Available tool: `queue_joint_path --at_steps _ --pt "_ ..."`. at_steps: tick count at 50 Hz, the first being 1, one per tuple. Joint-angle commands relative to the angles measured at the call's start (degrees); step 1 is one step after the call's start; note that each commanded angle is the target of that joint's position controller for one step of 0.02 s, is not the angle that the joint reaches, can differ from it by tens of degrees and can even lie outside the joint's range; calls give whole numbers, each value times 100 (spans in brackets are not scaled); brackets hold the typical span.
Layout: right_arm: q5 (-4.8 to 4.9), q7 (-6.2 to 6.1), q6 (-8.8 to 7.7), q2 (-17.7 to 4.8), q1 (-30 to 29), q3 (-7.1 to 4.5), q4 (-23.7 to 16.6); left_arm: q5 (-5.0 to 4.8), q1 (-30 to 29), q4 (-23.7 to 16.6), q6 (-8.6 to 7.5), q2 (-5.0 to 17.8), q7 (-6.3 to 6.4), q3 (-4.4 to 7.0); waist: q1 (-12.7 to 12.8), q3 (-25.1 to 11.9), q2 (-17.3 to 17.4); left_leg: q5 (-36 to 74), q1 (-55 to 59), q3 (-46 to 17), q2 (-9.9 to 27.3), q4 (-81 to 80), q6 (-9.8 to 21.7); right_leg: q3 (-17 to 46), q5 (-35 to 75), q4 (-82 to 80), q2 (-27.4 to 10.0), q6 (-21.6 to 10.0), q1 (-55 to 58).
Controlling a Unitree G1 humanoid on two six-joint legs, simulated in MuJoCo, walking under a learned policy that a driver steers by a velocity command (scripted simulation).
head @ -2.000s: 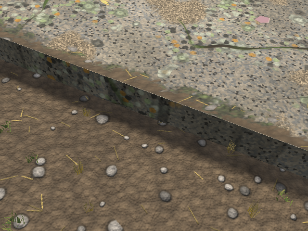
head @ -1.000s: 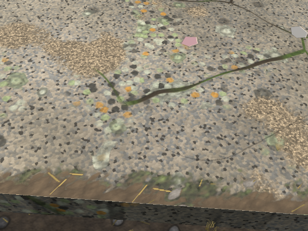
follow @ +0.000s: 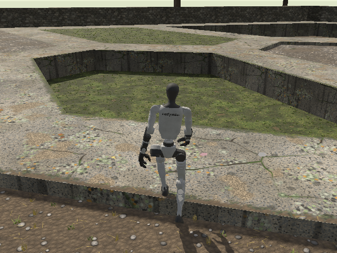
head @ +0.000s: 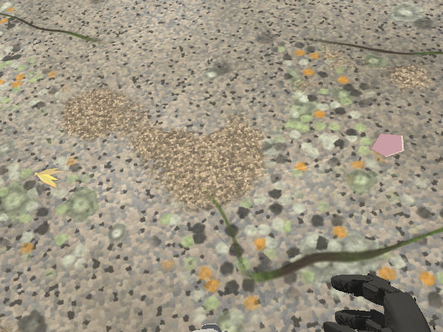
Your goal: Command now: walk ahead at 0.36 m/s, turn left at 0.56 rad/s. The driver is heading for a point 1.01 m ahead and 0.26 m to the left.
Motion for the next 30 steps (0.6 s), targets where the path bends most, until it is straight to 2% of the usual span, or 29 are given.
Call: queue_joint_path --at_steps 1,2,3,4,5,6,7,8,9,10,11,12,13,14,15,17,19,20,21,22,23,24,25,26,27,28,29,30 --pt "-7 -99 -25 -1829 1362 -826 275 188 -923 -1600 -218 862 -141 323 -558 -2420 -329 1463 4977 -6812 1651 -5436 938 1378 372 5734 913 -94 -3538" --pt "19 -124 -111 -1436 1337 -752 641 208 -1090 -1715 -114 451 31 211 -252 -1281 -744 1735 3980 -5891 1426 -5122 669 1266 325 5640 694 -146 -3914" --pt "-289 207 -536 -772 1808 -334 1090 410 -906 -1712 -209 497 -221 183 -414 -650 -527 1607 3614 -4800 1207 -5100 345 2573 345 6127 1093 -379 -4884" --pt "-232 277 -633 -720 1832 -376 1441 502 -945 -1842 -247 537 -232 128 -121 -753 -137 1768 3395 -4716 1096 -5039 470 2369 283 6569 1055 -544 -5181" --pt "-383 346 -692 -565 1749 -282 1670 436 -985 -1927 -238 435 -174 72 262 -661 -338 2667 3167 -4319 1040 -5087 273 2459 570 6375 1016 -610 -5519" --pt "-453 441 -748 -644 1666 -282 1827 397 -1142 -2075 -181 493 -115 26 498 -601 -549 3359 3089 -3898 1027 -5094 170 2270 456 6104 904 -604 -5903" --pt "-463 489 -860 -862 1242 -361 1614 196 -1254 -2127 -185 768 -39 70 686 -696 -641 3622 2705 -3213 919 -5277 -196 1958 257 5111 652 -531 -5399" --pt "-402 488 -1027 -1010 1167 -400 1593 176 -1440 -2165 -234 874 81 101 780 -649 -396 3748 2615 -2681 612 -5420 -594 1583 229 4746 494 -497 -5212" --pt "-359 429 -1152 -1084 1400 -414 1588 202 -1627 -2218 -265 936 129 85 720 -737 -298 3951 2558 -2386 406 -5473 -864 1316 278 4256 454 -379 -5011" --pt "-376 338 -1227 -1172 1750 -425 1528 207 -1913 -2300 -291 948 137 85 534 -857 -270 4345 2629 -2305 259 -5471 -955 1112 293 3824 488 -203 -4728" --pt "-373 259 -1263 -1260 2104 -439 1492 146 -2124 -2389 -315 896 111 95 397 -923 -162 4702 2618 -2211 181 -5536 -1116 956 325 3368 538 -46 -4351" --pt "-349 180 -1270 -1381 2387 -480 1430 132 -2334 -2473 -319 880 67 93 224 -930 77 4946 2923 -2150 126 -5633 -1173 837 394 2869 609 98 -4242" --pt "-320 125 -1253 -1447 2565 -521 1341 138 -2528 -2534 -314 804 32 91 85 -900 127 5028 3263 -2230 135 -5686 -1197 796 502 2343 649 236 -4211" --pt "-261 98 -1237 -1480 2649 -545 1230 184 -2650 -2596 -280 712 -2 78 30 -876 222 5067 3607 -2307 126 -5702 -1187 791 657 1804 703 321 -4118" --pt "-192 88 -1217 -1492 2650 -561 1125 227 -2775 -2670 -222 625 -27 74 8 -821 246 5106 3782 -2386 139 -5694 -1150 740 727 1267 761 394 -3962" --pt "-64 113 -1251 -1600 2519 -617 887 274 -2831 -2653 -84 680 -49 141 96 -607 281 5738 4046 -2783 398 -5688 -1046 798 796 200 847 484 -3609" --pt "63 159 -1265 -1738 2354 -699 717 279 -2736 -2501 -9 889 -16 244 163 -471 349 6507 4371 -3015 611 -5447 -1070 862 872 -927 920 481 -3179" --pt "106 193 -1231 -1813 2224 -744 662 202 -2403 -2311 -22 979 33 303 264 -496 361 6896 4314 -3080 650 -5204 -1193 854 971 -1461 962 466 -2586" --pt "82 224 -1170 -1926 1998 -770 539 117 -1721 -1985 -57 1120 120 367 428 -580 292 7238 4091 -3140 606 -4860 -1428 897 1140 -1946 988 442 -1733" --pt "99 261 -1119 -2022 1612 -765 365 29 -665 -1569 -127 1298 240 461 766 -795 207 7503 3667 -3247 470 -4296 -1738 869 1709 -2576 925 240 -586" --pt "131 360 -1077 -1534 1736 -568 350 -29 471 -1147 -237 1353 366 493 1048 -1836 -601 6057 3450 -3135 51 -2674 -1973 1152 2973 -2962 274 -487 1058" --pt "-1 411 -1057 -338 2889 -236 437 280 378 -1224 -348 1452 405 438 255 -2823 -1899 -532 2166 -2543 -731 -701 -2115 2301 7134 -1946 -1176 -1993 2740" --pt "-120 323 -1021 -528 4145 -298 579 591 -487 -1732 -336 1524 214 468 -341 -3223 -1470 -1720 1398 -2458 -528 527 -2101 4018 8154 -2331 -2539 -3207 2611" --pt "314 54 -654 -1437 2821 -495 384 492 -1613 -2084 -68 1291 217 462 -291 -2111 -499 -1022 1470 -2256 -181 1165 -1714 3790 6965 -2409 -1983 -2250 1123" --pt "323 -83 -451 -1539 2337 -499 191 258 -2110 -2177 26 980 251 361 -460 -1658 -300 -374 1166 -1868 156 1007 -1637 3371 4507 -2916 -1714 -1943 340" --pt "241 -188 -245 -1541 2019 -499 113 154 -2175 -2227 80 816 307 254 -389 -1309 29 17 1451 -1884 387 903 -1614 3067 3052 -3311 -1372 -1631 -474" --pt "277 -222 -89 -1508 1938 -518 -33 159 -2186 -2157 113 913 347 235 -473 -921 -175 306 1685 -1926 448 719 -1619 2570 2353 -3560 -1077 -1466 -1177" --pt "-523 77 -483 -1227 2564 -328 219 115 -2352 -2152 -130 711 183 223 -604 -1316 -1388 320 2296 -1812 728 398 -1661 1814 1560 -4091 -757 -1542 -1764"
